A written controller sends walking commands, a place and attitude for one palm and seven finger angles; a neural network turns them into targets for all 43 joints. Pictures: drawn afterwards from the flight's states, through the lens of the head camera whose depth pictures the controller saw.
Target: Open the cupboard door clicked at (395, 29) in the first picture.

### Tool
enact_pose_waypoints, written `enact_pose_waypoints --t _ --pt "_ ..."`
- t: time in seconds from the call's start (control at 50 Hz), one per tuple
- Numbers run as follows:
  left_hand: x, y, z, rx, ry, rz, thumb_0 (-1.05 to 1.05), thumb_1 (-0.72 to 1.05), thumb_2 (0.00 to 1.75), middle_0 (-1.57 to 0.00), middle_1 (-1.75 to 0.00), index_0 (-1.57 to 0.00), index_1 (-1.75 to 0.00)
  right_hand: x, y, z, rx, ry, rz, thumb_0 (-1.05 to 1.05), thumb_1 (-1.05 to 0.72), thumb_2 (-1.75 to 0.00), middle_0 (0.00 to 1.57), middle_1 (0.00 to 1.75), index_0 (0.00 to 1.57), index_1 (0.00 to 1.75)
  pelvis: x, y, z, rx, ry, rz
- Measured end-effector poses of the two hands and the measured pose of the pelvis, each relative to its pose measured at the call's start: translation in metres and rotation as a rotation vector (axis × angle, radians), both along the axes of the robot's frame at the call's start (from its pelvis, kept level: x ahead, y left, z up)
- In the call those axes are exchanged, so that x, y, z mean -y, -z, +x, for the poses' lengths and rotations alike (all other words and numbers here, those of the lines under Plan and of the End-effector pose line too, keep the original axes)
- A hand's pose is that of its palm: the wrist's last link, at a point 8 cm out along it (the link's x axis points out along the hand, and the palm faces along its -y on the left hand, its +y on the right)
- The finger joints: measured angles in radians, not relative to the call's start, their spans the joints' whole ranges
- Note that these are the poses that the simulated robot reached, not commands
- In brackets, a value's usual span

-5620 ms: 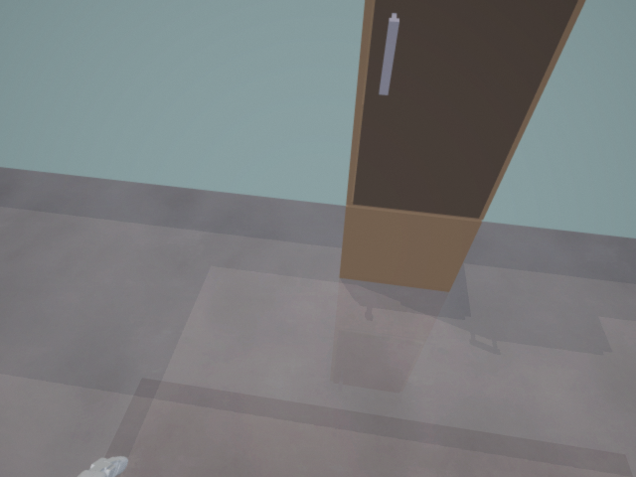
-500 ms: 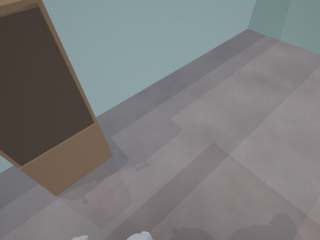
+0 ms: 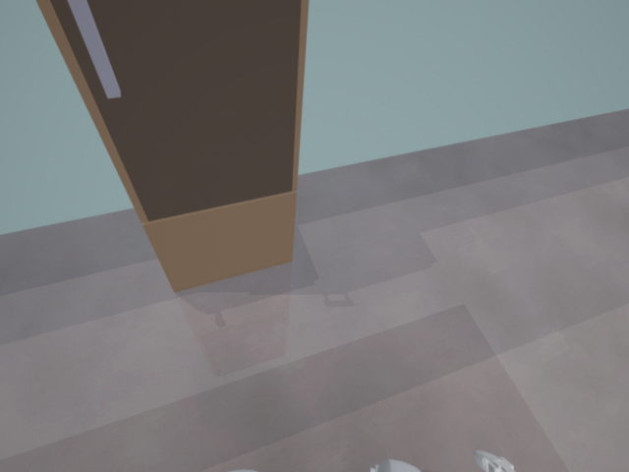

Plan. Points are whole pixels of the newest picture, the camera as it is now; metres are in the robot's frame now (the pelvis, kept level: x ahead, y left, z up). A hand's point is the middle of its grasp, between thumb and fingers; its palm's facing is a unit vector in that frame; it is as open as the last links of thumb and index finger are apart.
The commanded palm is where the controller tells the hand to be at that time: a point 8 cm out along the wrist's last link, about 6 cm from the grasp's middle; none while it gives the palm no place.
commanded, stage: turn to face it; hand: left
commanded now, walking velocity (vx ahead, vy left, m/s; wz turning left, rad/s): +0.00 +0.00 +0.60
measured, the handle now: (96, 43) +0.66 +0.41 +0.13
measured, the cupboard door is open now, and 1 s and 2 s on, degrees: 0 0 0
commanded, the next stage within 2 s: take the last steps up to it in 0.58 s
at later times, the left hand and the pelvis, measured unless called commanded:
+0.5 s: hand out of the picture +0.08 +0.18 -0.13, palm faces +0.25 -0.92 -0.30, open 7.3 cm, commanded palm none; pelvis +0.00 -0.05 +0.00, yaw +16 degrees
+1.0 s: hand out of the picture -0.14 +0.14 -0.18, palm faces +0.47 -0.87 -0.17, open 7.3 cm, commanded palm none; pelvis +0.00 +0.00 +0.01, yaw +23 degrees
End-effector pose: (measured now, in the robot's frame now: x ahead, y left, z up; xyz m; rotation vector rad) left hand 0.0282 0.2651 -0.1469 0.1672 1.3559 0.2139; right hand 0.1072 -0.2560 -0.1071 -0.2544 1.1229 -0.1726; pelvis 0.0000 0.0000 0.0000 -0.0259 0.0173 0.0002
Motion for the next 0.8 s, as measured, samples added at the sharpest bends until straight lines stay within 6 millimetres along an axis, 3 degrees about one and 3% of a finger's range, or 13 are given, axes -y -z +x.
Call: enact_pose_waypoints --t 0.1,0.2,0.34,0.42,0.48,0.64,0.72,0.8 --pt "-0.014 -0.017 0.022 0.109 -0.035 0.009 0.01 0.91 0.90 -0.20 -0.30 -0.20 -0.30 -0.015 -0.007 0.000 -0.027 -0.045 -0.001 0.00 -0.90 -0.90 0.21 0.30 0.20 0.29 -0.007 -0.011 0.002 0.000 -0.063 -0.017" --pt "-0.015 -0.029 0.043 0.205 -0.058 0.031 0.00 0.91 0.90 -0.20 -0.30 -0.20 -0.30 -0.019 -0.002 -0.007 -0.064 -0.068 0.020 0.01 -0.90 -0.90 0.21 0.30 0.20 0.29 -0.004 -0.012 0.003 0.005 -0.120 -0.004" --pt "0.006 -0.043 0.062 0.280 -0.069 0.062 0.00 0.91 0.90 -0.20 -0.30 -0.20 -0.30 -0.003 0.017 -0.023 -0.127 -0.078 0.057 0.01 -0.90 -0.90 0.21 0.30 0.21 0.30 0.014 -0.009 0.004 0.009 -0.188 0.021" --pt "0.027 -0.047 0.059 0.314 -0.081 0.093 0.00 0.91 0.90 -0.20 -0.30 -0.20 -0.30 0.015 0.037 -0.025 -0.160 -0.093 0.087 0.01 -0.90 -0.90 0.21 0.30 0.20 0.30 0.034 0.000 0.005 0.006 -0.224 0.047" --pt "0.043 -0.052 0.041 0.303 -0.103 0.109 0.00 0.91 0.90 -0.20 -0.30 -0.21 -0.30 0.026 0.044 -0.022 -0.180 -0.113 0.098 0.01 -0.90 -0.90 0.21 0.30 0.20 0.29 0.044 -0.001 0.003 0.019 -0.261 0.051" --pt "0.072 -0.052 -0.032 0.194 -0.248 0.095 0.00 0.91 0.90 -0.20 -0.30 -0.21 -0.30 0.038 0.038 -0.002 -0.204 -0.206 0.090 0.01 -0.91 -0.90 0.20 0.30 0.20 0.29 0.057 -0.011 0.001 0.031 -0.341 0.073" --pt "0.083 -0.043 -0.072 0.133 -0.320 0.068 0.00 0.91 0.90 -0.20 -0.30 -0.21 -0.30 0.032 0.033 0.009 -0.211 -0.259 0.067 0.01 -0.91 -0.90 0.20 0.30 0.20 0.29 0.056 -0.012 -0.003 0.030 -0.372 0.071" --pt "0.091 -0.031 -0.117 0.061 -0.387 0.024 0.00 0.91 0.90 -0.20 -0.30 -0.21 -0.30 0.012 0.026 0.026 -0.187 -0.324 0.049 0.01 -0.91 -0.90 0.20 0.30 0.20 0.29 0.048 -0.011 -0.009 0.026 -0.394 0.056"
